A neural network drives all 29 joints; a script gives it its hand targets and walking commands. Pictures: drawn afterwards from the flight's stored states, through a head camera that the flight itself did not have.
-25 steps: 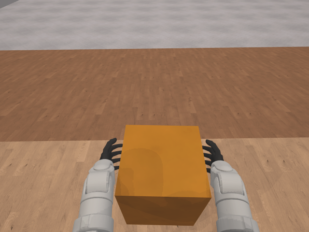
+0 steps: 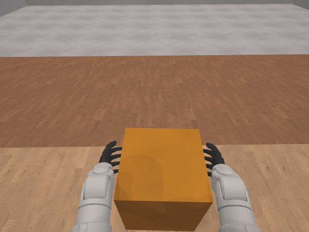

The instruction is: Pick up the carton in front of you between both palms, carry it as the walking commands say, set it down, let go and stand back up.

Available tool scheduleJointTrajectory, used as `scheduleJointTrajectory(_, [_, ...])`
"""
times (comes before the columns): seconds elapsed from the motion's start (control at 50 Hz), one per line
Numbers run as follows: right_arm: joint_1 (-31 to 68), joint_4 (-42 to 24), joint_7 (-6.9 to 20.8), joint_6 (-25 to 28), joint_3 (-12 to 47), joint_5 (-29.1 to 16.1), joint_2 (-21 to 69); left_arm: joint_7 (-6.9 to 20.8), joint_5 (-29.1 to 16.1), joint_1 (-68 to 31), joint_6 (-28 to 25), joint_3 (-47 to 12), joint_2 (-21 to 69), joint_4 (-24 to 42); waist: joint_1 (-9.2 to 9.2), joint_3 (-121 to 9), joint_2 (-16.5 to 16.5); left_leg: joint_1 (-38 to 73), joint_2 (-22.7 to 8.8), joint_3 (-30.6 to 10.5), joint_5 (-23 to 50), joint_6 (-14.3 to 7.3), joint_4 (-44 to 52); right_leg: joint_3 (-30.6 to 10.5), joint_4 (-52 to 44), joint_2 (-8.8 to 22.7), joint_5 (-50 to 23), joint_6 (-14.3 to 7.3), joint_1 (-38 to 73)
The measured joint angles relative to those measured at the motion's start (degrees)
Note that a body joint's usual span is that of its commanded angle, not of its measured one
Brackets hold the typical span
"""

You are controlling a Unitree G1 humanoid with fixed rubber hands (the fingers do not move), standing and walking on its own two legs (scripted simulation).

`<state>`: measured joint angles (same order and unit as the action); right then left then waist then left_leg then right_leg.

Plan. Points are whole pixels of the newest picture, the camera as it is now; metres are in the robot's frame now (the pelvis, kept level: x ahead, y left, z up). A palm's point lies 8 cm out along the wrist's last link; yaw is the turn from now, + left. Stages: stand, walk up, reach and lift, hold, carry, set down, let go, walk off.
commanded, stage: hold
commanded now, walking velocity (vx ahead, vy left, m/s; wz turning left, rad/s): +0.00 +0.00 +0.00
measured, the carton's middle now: (160, 181) +0.29 +0.00 -0.03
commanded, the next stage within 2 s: carry in 0.90 s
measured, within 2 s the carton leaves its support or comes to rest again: neither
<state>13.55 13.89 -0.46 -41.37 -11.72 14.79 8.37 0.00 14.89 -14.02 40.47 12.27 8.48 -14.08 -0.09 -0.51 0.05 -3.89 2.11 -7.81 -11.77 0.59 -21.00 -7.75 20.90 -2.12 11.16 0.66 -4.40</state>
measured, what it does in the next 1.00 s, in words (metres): stands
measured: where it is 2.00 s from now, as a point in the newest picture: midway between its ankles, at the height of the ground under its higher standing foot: (153, 210)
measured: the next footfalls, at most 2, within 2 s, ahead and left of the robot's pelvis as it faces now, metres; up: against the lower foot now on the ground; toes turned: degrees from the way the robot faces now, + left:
right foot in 1.30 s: +0.13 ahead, -0.09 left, +0.00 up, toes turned -6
left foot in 1.60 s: +0.40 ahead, +0.13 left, +0.00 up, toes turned +11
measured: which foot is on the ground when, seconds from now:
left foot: down 0.00-1.00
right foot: down 0.00-1.00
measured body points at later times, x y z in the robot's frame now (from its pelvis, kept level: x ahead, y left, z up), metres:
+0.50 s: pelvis -0.01 +0.00 +0.00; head -0.06 +0.00 +0.45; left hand +0.29 +0.15 +0.04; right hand +0.29 -0.15 +0.04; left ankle +0.00 +0.13 -0.75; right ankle +0.01 -0.13 -0.75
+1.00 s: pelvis +0.00 +0.00 +0.00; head -0.04 +0.00 +0.44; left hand +0.30 +0.15 +0.05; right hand +0.30 -0.15 +0.04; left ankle +0.00 +0.13 -0.74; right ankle +0.01 -0.13 -0.74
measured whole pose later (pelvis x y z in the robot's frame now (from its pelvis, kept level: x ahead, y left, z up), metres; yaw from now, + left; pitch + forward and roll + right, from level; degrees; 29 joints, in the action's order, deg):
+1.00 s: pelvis +0.00 +0.00 +0.00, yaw +0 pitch -2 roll +0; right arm 13.3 10.1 -0.5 -45.5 -11.1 14.2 8.3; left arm -0.2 14.5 -13.6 44.8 11.0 8.4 -10.1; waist 0.1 -5.0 0.0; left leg -10.3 0.7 -4.8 -19.7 0.6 -27.7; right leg -4.4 27.1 -1.0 18.8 0.3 -10.5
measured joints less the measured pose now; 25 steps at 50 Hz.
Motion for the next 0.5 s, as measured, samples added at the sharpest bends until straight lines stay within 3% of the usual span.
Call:
scheduleJointTrajectory(0.18, [1.47,-0.2,0.55,-2.75,-1.04,0.78,0.32,0.34,0.72,-1.47,2.75,0.78,0.33,0.15,-0.07,0.35,-0.01,1.57,-0.02,0.09,0.43,0.01,0.35,0.05,-0.26,0.04,-0.39,-0.02,1.53])
scheduleJointTrajectory(0.5, [3.82,1.17,0.84,-2.3,-2.94,1.82,0.91,0.8,1.75,-3.78,2.2,2.9,0.93,-1.26,-0.06,1.26,0.07,0.47,-0.07,0.21,0.34,0.15,-0.99,0.34,1.08,-0.09,-0.31,-0.06,0.45])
